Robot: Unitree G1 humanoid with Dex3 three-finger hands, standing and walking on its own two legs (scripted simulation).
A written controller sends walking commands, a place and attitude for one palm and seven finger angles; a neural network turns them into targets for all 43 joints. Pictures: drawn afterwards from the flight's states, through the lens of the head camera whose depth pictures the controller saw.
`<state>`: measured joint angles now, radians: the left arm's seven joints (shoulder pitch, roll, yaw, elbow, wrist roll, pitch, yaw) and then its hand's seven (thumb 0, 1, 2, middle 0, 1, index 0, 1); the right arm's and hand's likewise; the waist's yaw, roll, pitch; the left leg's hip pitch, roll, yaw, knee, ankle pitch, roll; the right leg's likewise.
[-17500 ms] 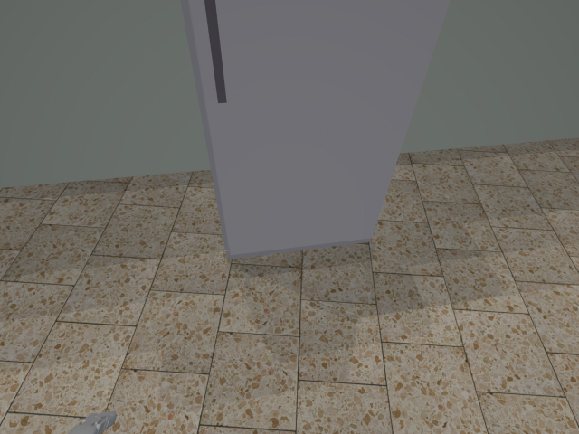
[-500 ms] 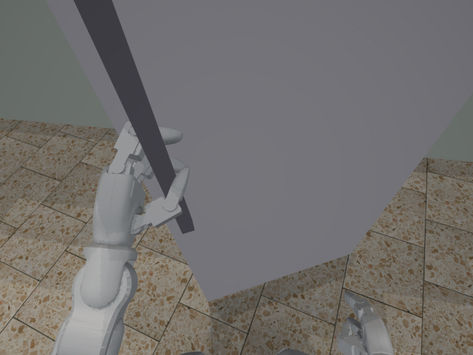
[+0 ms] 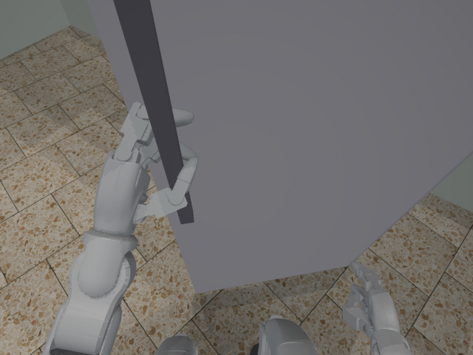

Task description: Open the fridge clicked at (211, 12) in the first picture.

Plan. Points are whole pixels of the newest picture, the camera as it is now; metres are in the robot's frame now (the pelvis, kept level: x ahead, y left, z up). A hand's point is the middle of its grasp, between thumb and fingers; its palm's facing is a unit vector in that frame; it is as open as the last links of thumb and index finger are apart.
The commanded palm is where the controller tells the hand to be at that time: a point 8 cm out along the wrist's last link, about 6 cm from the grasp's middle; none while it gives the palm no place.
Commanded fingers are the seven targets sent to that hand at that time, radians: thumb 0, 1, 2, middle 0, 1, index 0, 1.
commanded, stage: walk backward, drawing the door open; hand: left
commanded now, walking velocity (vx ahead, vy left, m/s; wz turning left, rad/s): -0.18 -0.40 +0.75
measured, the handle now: (155, 77) +0.33 +0.09 +0.30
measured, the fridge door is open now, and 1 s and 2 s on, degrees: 44 76 70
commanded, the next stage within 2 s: stop walking and hold the door back in 0.66 s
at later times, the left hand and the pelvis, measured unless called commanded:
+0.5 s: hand (257, 327) +0.14 -0.01 +0.19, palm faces +0.43 -0.87 -0.23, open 6.9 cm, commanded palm +0.08 +0.03 +0.20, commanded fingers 0.00 0.90 0.90 -0.45 -1.40 -0.45 -1.40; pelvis -0.07 -0.24 +0.01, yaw +26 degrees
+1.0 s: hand out of the picture +0.05 -0.10 +0.20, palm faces +0.79 -0.59 -0.16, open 6.0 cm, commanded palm +0.01 -0.05 +0.18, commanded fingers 0.00 0.90 0.90 -0.45 -1.40 -0.45 -1.40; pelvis -0.07 -0.43 +0.02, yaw +45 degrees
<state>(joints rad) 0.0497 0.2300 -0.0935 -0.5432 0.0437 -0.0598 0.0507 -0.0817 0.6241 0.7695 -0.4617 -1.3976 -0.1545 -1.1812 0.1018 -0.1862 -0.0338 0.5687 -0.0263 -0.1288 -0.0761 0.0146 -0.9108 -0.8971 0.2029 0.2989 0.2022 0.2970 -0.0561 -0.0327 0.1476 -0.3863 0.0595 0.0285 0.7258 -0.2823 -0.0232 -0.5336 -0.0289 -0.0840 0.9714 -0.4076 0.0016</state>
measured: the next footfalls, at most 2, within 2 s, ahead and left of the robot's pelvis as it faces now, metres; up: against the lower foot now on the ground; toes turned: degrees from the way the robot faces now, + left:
right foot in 0.16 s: +0.08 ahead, -0.23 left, +0.00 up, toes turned +9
left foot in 0.40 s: -0.08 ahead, -0.06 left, +0.00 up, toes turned +29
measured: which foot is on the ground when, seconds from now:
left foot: down 0.00-0.14, up 0.16-0.38, down 0.40-0.62, up 0.64-0.88, down 0.90-1.00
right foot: up 0.00-0.14, down 0.16-0.38, up 0.40-0.62, down 0.64-0.92, up 0.94-1.00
